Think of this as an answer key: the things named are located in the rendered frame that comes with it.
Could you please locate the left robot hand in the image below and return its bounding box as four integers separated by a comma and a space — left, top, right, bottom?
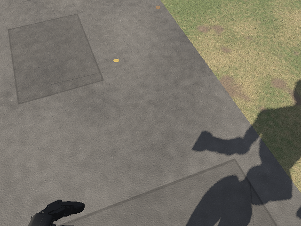
28, 200, 85, 226

